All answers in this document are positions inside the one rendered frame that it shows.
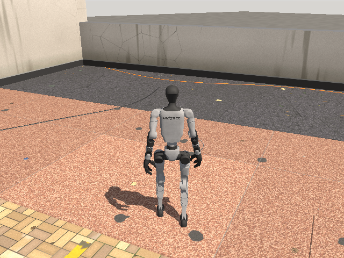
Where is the robot right hand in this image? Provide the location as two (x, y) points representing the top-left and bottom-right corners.
(190, 153), (202, 168)

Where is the left robot forearm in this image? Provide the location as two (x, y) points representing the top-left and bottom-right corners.
(145, 132), (155, 160)

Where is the robot left upper arm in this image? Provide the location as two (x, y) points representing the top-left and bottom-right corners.
(149, 109), (161, 139)

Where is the robot right upper arm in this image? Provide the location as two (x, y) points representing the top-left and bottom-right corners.
(183, 109), (196, 138)

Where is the right robot forearm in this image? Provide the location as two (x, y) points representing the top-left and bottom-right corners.
(191, 130), (201, 155)

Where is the robot left hand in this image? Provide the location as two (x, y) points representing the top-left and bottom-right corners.
(144, 159), (156, 175)

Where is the robot right foot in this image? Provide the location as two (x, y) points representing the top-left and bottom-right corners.
(180, 214), (188, 227)

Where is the left robot thigh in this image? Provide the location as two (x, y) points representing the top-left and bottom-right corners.
(154, 149), (165, 185)

